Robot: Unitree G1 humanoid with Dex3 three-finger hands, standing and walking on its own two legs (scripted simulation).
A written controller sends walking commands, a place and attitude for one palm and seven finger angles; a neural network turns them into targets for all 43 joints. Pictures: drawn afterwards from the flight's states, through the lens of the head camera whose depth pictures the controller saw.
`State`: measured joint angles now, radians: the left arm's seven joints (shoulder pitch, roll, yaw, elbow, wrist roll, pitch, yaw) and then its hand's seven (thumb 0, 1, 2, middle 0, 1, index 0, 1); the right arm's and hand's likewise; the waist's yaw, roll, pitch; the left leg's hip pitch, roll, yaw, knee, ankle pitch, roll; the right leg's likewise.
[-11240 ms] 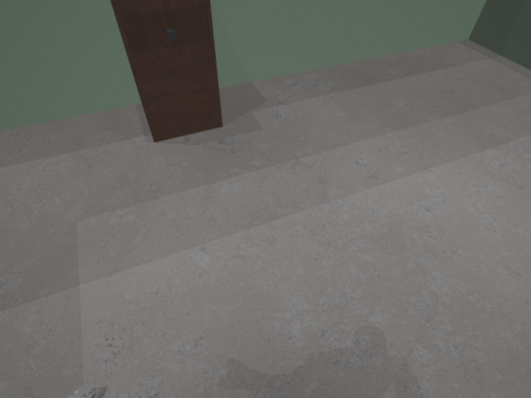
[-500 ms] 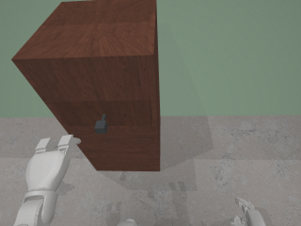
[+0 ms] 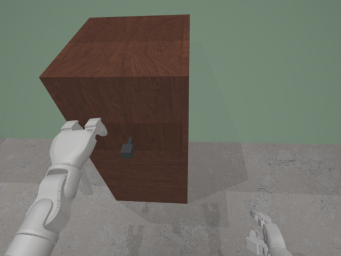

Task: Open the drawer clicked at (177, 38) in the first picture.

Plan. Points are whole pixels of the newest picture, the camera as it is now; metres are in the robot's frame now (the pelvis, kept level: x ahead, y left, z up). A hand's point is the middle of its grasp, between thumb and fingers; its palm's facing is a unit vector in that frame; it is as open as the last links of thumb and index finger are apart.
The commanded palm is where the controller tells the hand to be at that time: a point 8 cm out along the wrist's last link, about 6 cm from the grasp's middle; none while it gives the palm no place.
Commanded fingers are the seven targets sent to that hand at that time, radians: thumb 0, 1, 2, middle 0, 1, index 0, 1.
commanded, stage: raise the hand with hooked fingers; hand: left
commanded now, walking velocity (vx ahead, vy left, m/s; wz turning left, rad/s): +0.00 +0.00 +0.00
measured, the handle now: (128, 146) +0.49 +0.24 -0.13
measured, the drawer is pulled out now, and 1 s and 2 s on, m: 0.00 0.00 0.00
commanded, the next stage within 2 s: move the hooked fingers above the handle in 0.40 s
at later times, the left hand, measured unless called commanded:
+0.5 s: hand (90, 158) +0.30 +0.23 +0.08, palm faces +0.06 -0.09 -0.99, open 13.8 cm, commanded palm +0.27 +0.23 +0.14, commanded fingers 0.00 -0.50 0.30 -0.30 -1.20 -0.30 -1.20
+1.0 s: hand (102, 156) +0.34 +0.23 +0.03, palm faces -0.01 -0.07 -1.00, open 13.8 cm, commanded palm +0.32 +0.24 +0.09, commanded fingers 0.00 -0.50 0.30 -0.30 -1.20 -0.30 -1.20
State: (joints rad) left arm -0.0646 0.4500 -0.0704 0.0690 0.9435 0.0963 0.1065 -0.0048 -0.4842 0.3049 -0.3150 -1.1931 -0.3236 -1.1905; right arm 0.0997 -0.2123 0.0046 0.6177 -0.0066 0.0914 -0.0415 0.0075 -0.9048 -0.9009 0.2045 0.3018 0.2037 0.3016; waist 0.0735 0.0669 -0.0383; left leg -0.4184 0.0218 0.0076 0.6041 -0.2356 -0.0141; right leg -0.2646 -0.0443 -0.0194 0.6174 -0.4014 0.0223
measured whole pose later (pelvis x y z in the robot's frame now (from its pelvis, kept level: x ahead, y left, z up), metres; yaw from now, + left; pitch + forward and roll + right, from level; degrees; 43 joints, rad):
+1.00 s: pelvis +0.00 -0.01 -0.01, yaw +0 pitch +8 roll +0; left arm -0.21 0.44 -0.04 0.38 0.99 -0.04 0.19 0.00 -0.49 0.30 -0.32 -1.20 -0.32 -1.20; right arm 0.19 -0.25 -0.06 0.67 0.00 0.09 -0.05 0.01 -0.91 -0.90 0.20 0.30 0.20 0.30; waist 0.04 0.05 -0.07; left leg -0.56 0.04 0.00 0.69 -0.26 -0.03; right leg -0.41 -0.02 -0.02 0.72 -0.44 0.00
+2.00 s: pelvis -0.01 +0.00 -0.06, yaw -3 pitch +21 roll -2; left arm -0.62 0.50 0.06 1.00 1.12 -0.08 0.40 0.00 -0.49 0.30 -0.31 -1.20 -0.32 -1.20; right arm 0.30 -0.24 -0.07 0.73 -0.02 0.11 -0.04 0.00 -0.91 -0.90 0.20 0.30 0.20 0.30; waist -0.09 0.05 -0.18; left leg -1.01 0.08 0.00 1.00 -0.36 -0.02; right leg -0.86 0.01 0.00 1.00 -0.52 0.02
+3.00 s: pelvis -0.02 +0.00 -0.06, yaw -3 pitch +22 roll -3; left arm -0.63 0.50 0.03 1.01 1.10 -0.08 0.39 0.00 -0.49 0.30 -0.31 -1.20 -0.32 -1.20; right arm 0.29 -0.23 -0.07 0.73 -0.03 0.10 -0.04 0.00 -0.91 -0.90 0.21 0.30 0.20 0.30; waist -0.09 0.05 -0.18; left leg -1.04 0.08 -0.01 1.03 -0.37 -0.01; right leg -0.87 0.01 -0.01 1.02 -0.52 0.02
